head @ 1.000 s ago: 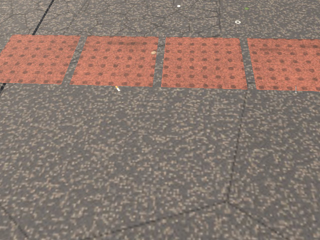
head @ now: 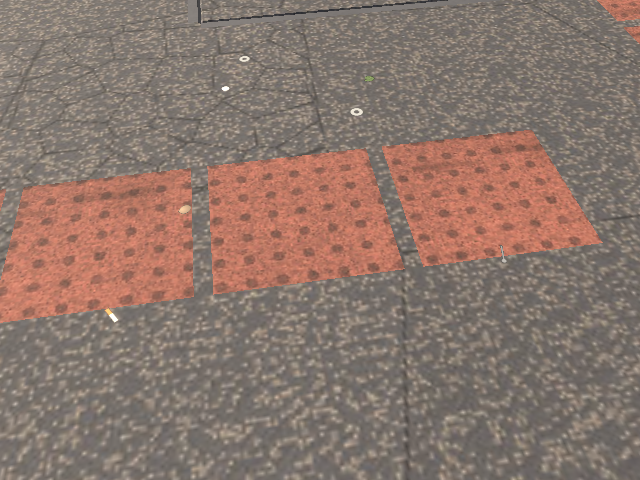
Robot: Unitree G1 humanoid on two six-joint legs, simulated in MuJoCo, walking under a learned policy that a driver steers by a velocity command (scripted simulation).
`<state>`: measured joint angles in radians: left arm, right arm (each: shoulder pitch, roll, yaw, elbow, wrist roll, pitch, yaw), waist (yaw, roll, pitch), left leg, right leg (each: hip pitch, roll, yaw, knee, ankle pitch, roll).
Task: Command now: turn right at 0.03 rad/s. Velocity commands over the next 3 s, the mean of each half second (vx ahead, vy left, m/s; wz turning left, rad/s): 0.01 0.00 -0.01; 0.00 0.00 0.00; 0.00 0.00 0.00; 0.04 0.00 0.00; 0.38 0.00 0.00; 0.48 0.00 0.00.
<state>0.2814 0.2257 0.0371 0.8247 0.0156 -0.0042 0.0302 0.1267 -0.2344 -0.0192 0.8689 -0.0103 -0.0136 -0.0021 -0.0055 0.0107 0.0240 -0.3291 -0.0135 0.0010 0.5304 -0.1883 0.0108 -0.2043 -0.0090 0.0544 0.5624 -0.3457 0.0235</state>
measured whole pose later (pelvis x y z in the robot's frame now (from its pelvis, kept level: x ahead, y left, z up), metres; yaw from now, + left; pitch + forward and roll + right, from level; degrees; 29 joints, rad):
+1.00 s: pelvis +0.02 -0.01 +0.00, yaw +2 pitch -1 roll +0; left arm 0.33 0.18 0.01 1.06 0.01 -0.02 0.04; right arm 0.14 -0.21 -0.03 1.13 0.00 0.02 -0.04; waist -0.01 0.01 0.04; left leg -0.28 0.00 -0.03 0.50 -0.20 -0.01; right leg -0.13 0.01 0.02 0.48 -0.34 0.00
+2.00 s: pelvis +0.04 -0.01 +0.00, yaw +2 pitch +0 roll +0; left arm 0.43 0.16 0.02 1.09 -0.02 -0.03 0.05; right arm 0.26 -0.19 -0.03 1.12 0.02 -0.01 -0.04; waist 0.01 -0.01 0.00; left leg -0.32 -0.02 -0.02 0.62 -0.39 0.03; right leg -0.13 0.00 0.02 0.54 -0.41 -0.02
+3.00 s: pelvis +0.52 -0.04 +0.01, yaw +1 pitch +2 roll -2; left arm 0.39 0.23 0.04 1.00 -0.01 -0.10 0.00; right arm 0.08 -0.25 -0.05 0.88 0.01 -0.09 0.00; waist 0.07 0.04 -0.01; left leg -0.68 0.12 -0.02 0.63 0.10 0.02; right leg 0.02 0.07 -0.06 0.18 -0.23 -0.06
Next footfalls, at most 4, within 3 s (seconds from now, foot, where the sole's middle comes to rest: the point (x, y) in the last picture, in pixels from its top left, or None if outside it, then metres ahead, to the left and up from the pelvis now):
2.58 right None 0.48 -0.13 -0.77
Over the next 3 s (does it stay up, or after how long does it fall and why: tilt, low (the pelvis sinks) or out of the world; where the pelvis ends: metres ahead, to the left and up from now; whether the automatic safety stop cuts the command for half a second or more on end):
stays up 0.52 -0.04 0.01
